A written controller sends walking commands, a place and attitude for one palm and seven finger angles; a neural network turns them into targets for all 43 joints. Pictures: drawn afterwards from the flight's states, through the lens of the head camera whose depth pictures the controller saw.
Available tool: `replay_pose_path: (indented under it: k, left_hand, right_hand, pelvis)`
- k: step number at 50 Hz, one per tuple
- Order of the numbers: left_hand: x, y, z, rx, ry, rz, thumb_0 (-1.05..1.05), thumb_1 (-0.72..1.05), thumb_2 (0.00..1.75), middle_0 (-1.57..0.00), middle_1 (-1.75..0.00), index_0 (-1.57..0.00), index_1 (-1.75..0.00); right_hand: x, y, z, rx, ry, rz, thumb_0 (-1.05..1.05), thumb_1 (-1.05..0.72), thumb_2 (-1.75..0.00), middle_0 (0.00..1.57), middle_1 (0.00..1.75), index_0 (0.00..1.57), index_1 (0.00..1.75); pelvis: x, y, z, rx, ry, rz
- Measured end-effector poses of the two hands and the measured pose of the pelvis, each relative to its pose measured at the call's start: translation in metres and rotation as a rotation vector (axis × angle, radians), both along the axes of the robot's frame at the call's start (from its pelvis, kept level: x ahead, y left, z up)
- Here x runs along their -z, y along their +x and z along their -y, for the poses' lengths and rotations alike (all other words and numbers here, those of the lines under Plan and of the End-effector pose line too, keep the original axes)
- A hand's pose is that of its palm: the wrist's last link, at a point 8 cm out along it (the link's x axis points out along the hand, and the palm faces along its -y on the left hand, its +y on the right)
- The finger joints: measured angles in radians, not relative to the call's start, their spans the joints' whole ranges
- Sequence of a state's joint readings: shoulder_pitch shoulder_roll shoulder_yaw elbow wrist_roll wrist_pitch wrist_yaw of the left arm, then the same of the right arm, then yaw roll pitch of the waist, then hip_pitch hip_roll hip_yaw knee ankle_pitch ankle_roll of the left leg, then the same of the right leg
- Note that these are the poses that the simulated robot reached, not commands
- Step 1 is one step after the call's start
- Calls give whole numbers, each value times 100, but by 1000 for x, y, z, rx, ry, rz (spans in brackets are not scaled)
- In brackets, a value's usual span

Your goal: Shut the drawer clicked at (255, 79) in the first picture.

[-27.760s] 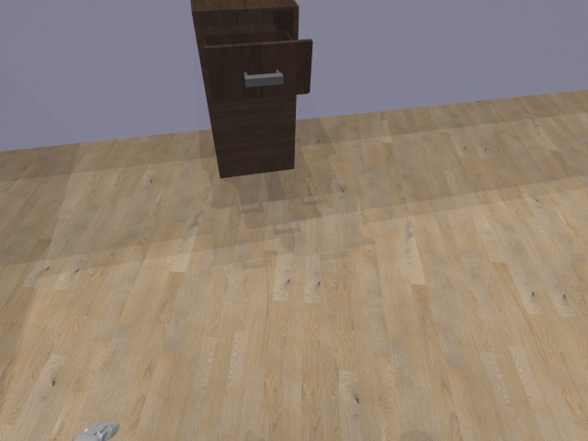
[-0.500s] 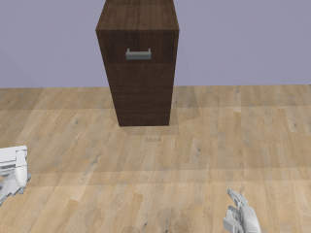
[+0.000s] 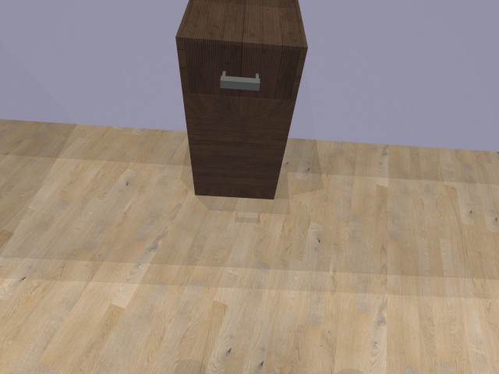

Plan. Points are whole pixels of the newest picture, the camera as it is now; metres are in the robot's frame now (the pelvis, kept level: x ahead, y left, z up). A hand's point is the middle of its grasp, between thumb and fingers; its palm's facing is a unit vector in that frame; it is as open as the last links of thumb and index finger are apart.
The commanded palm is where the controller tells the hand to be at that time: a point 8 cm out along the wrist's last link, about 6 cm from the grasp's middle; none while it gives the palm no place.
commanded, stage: let the arm hang, fingers relaxed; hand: left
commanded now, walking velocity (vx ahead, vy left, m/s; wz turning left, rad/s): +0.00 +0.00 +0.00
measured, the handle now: (240, 79) +0.95 +0.08 -0.08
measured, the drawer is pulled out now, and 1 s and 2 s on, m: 0.00 0.00 0.00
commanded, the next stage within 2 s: look to check the result in 0.68 s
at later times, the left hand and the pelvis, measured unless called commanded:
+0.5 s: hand out of the picture +0.07 +0.20 -0.16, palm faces -0.04 -0.97 -0.25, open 7.3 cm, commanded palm none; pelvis +0.01 +0.00 +0.01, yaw -1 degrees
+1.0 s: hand out of the picture +0.07 +0.20 -0.16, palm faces -0.03 -0.96 -0.27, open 7.4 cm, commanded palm none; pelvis +0.03 -0.02 +0.01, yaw -1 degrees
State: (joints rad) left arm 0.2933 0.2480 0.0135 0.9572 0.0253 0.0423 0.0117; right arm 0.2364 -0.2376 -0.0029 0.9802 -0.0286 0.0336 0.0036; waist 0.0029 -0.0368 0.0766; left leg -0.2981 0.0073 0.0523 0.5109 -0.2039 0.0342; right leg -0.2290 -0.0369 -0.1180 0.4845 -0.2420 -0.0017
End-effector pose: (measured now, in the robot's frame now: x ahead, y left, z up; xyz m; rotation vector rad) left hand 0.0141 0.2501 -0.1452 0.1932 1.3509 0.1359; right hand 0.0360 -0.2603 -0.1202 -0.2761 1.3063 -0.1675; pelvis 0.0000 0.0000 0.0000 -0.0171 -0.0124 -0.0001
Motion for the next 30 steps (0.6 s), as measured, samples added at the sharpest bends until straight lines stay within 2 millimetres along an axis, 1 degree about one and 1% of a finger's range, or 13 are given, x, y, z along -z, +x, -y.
replay_pose_path:
  k: [3, 5, 7, 9, 13, 18, 24, 27, 30]
  left_hand:
    - [-5, -21, -8, -14, 18, -68, 1, 90, 89, -76, -94, -75, -93]
    - [-9, -29, -14, -19, 34, -97, 1, 90, 89, -68, -85, -68, -84]
    - [-13, -32, -18, -22, 50, -114, 1, 90, 89, -60, -76, -60, -75]
    - [-16, -30, -22, -21, 64, -116, 1, 90, 89, -53, -68, -52, -67]
    - [-20, -15, -25, -14, 82, -87, 1, 90, 89, -38, -51, -38, -50]
    - [-21, 16, -20, 6, 77, -17, 1, 90, 89, -27, -39, -27, -38]
    - [-19, 50, -4, 34, 42, 56, 0, 90, 89, -22, -33, -21, -32]
    - [-18, 62, 5, 43, 24, 76, 0, 90, 89, -21, -31, -21, -31]
    - [-17, 69, 11, 48, 10, 85, 0, 90, 89, -21, -31, -20, -30]
  right_hand:
    - [6, -15, -6, 24, 20, -45, 1, -91, -90, 20, 30, 20, 30]
    - [10, -21, -11, 38, 37, -60, 1, -91, -90, 20, 30, 20, 30]
    - [13, -24, -16, 49, 53, -66, 1, -91, -90, 20, 30, 20, 30]
    - [16, -25, -20, 58, 68, -66, 1, -91, -90, 20, 30, 20, 30]
    - [20, -22, -25, 68, 90, -58, 1, -91, -89, 20, 30, 20, 30]
    - [21, -15, -26, 74, 97, -36, 1, -91, -89, 20, 30, 20, 30]
    - [17, -6, -21, 81, 86, -17, 1, -91, -89, 20, 30, 20, 30]
    - [15, -4, -17, 83, 77, -14, 1, -91, -89, 20, 30, 20, 30]
    - [13, -2, -12, 86, 68, -15, 1, -91, -89, 20, 30, 20, 30]
  pelvis:
    - [-2, 0, -2, 1, -3, 0]
    - [-3, 1, -4, 3, -2, 2]
    - [-4, 1, -5, 6, 1, 4]
    - [-4, 2, -6, 9, 3, 6]
    - [-5, 5, -6, 14, 8, 11]
    - [-6, 8, -5, 18, 13, 17]
    - [-7, 13, -2, 22, 16, 18]
    - [-8, 15, 0, 23, 17, 18]
    - [-9, 18, 2, 23, 17, 17]
